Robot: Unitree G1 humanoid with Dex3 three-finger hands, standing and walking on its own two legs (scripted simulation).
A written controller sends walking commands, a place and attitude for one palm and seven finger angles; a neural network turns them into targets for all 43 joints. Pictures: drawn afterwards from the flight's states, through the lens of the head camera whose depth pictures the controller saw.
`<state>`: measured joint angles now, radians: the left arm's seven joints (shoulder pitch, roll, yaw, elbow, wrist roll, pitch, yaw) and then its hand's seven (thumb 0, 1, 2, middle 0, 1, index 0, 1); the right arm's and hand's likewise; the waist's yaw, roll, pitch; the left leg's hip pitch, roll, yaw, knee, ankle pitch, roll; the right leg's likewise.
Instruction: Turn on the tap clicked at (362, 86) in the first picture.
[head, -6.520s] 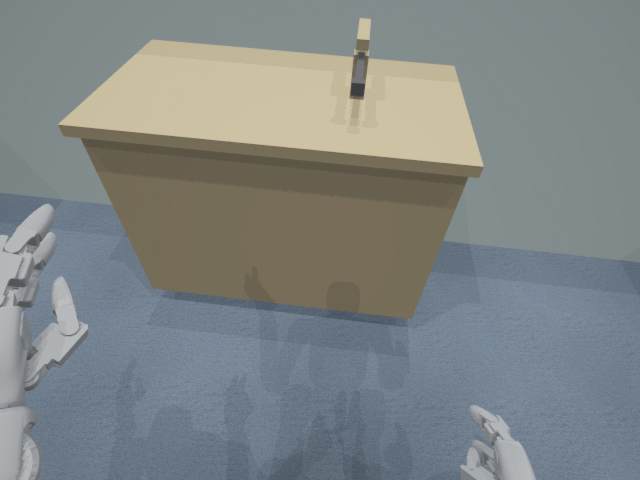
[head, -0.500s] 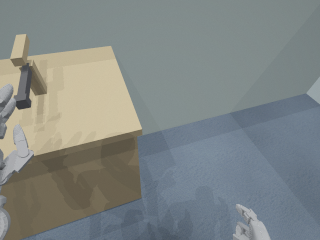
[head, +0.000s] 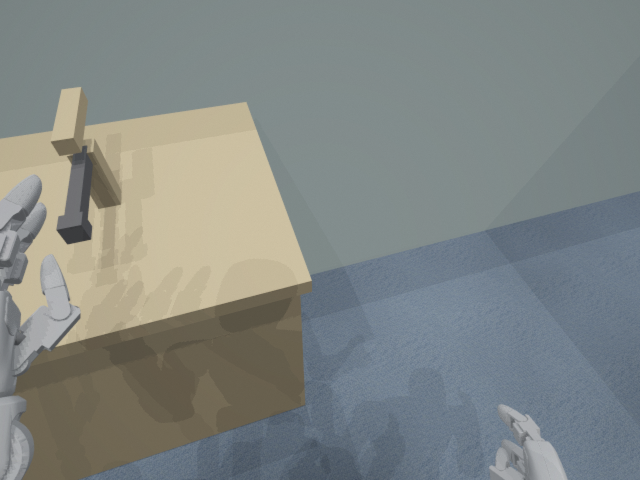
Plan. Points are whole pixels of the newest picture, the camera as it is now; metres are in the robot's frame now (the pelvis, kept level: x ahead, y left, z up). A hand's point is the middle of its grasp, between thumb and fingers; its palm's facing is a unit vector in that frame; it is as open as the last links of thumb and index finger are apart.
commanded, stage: come to a stop and stand still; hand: left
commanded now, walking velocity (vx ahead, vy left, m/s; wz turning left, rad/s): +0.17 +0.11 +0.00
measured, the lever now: (75, 228) +0.37 +0.35 +0.10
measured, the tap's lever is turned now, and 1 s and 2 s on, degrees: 0 0 0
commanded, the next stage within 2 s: look again from close up in 0.96 s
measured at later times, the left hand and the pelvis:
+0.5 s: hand (47, 281) +0.25 +0.28 +0.18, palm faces +0.38 -0.85 -0.36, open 7.4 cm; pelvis +0.02 +0.03 +0.01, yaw -1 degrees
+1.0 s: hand (29, 316) +0.21 +0.28 +0.17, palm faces +0.39 -0.84 -0.37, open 7.4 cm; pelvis +0.00 +0.04 +0.01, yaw +1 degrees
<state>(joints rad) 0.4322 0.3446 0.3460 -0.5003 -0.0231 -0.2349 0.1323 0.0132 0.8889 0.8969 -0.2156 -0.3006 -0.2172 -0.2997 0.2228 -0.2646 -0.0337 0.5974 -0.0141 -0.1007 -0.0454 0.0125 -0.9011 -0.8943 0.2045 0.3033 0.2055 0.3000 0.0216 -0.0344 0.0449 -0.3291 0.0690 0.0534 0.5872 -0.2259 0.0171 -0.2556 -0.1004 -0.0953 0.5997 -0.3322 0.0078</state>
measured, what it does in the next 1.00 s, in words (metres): steps on the spot: left foot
